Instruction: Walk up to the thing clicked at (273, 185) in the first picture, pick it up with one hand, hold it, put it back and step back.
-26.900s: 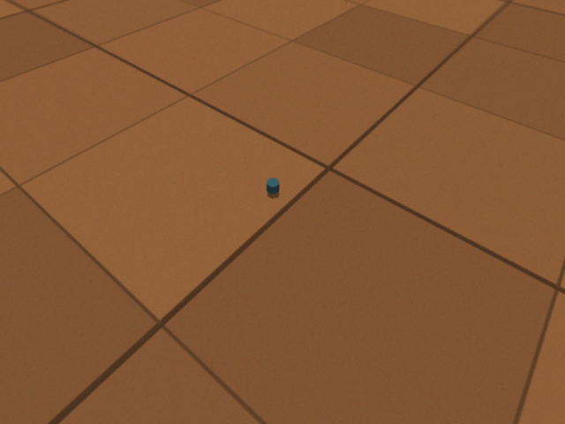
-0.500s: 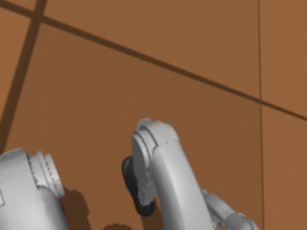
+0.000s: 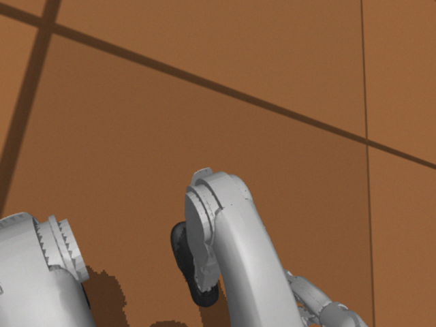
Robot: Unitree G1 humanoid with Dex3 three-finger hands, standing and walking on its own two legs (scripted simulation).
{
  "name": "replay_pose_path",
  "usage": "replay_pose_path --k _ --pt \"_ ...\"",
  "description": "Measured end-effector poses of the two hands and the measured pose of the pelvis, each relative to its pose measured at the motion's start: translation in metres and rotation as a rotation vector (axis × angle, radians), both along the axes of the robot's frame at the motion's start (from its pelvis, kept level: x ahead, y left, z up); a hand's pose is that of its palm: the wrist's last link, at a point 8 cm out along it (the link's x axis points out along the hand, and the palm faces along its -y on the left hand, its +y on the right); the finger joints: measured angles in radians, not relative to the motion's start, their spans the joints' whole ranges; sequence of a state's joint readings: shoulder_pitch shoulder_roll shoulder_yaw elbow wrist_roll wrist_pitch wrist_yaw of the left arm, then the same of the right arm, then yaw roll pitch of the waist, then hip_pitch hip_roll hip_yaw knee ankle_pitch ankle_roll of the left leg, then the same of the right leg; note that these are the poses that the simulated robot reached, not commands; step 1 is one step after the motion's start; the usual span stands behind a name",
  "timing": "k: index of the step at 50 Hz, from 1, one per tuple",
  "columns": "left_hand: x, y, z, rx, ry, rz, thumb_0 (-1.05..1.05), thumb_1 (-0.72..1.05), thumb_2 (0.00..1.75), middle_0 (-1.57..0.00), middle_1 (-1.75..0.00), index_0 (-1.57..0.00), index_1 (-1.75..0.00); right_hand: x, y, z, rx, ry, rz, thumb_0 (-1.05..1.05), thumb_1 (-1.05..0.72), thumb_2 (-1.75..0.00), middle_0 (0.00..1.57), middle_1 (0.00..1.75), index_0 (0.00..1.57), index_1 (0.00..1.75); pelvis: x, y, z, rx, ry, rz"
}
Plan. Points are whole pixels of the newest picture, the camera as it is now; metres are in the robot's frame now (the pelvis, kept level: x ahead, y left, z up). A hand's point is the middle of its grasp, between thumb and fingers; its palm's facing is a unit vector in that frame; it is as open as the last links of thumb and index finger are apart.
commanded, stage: open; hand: left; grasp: from above
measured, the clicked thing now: out of the picture +0.42 +0.36 -0.27
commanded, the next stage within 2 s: withdraw in 0.16 s
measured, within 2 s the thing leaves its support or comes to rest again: neither
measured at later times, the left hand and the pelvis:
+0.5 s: hand out of the picture +0.42 +0.37 -0.21, palm faces -0.32 -0.16 -0.93, open 14.2 cm; pelvis +0.01 +0.00 +0.00, yaw +1 degrees
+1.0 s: hand out of the picture +0.38 +0.36 -0.09, palm faces -0.51 -0.17 -0.84, open 13.9 cm; pelvis -0.01 -0.01 +0.06, yaw +7 degrees
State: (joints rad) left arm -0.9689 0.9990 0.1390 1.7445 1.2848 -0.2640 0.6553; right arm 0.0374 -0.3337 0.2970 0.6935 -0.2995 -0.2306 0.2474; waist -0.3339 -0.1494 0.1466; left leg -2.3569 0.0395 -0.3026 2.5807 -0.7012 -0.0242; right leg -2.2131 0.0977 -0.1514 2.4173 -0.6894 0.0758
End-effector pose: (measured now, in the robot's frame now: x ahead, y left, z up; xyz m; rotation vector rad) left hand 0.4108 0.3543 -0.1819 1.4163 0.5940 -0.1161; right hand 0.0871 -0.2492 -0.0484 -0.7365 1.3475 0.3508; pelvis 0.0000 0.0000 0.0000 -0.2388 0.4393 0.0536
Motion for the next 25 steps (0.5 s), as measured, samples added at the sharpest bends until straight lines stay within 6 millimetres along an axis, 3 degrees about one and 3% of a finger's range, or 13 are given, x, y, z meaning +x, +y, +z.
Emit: replay_pose_path --k 17,21,25 --pt "0.0 0.007 -0.004 -0.009 0.011 0.044 0.0 -0.53 1.01 -0.07 -0.97 -0.05 -0.99 0.006 -0.001 0.001 0.001 0.016 0.005 0.0 -0.89 -0.89 0.2 0.3 0.21 0.3 0.004 -0.001 0.003 -0.001 0.018 0.004" --pt "0.003 0.013 0.006 -0.001 -0.036 0.04 0.0 -0.53 1.0 -0.07 -0.98 -0.06 -0.99 0.007 -0.003 0.0 -0.002 0.016 -0.007 0.0 -0.89 -0.89 0.2 0.3 0.21 0.3 0.004 -0.001 0.004 -0.001 0.024 0.006" --pt "0.009 0.019 0.032 0.029 -0.099 0.023 0.0 -0.53 1.0 -0.07 -0.99 -0.07 -0.99 0.01 -0.004 -0.003 0.013 0.011 -0.033 0.0 -0.9 -0.9 0.2 0.3 0.21 0.3 0.006 -0.002 0.005 0.004 0.043 0.012"
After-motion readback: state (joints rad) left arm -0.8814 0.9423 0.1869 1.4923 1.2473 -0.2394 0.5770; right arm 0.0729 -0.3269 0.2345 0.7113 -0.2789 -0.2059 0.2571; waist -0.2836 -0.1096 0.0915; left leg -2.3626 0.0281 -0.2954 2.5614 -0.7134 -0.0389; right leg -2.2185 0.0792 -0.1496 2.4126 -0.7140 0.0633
